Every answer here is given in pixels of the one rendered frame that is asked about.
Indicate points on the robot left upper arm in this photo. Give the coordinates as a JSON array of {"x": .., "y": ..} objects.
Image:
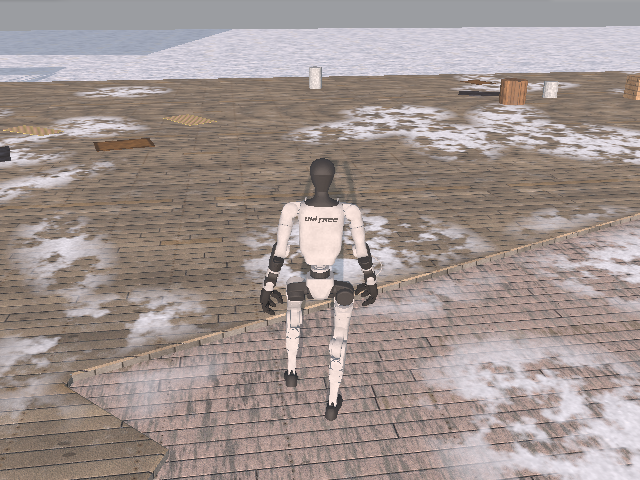
[{"x": 289, "y": 211}]

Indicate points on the right robot forearm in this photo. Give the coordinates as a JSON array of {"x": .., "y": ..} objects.
[{"x": 367, "y": 268}]

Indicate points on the robot left foot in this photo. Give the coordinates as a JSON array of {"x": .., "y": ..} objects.
[{"x": 291, "y": 380}]

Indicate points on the left robot forearm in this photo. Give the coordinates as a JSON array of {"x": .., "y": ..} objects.
[{"x": 273, "y": 271}]

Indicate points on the right robot hand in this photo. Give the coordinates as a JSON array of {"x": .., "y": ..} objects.
[{"x": 371, "y": 289}]

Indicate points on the robot right upper arm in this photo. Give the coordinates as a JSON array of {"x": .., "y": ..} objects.
[{"x": 352, "y": 212}]

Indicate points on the left robot hand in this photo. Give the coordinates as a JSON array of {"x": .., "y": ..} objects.
[{"x": 266, "y": 301}]

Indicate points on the robot torso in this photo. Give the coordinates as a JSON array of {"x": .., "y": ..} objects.
[{"x": 320, "y": 241}]

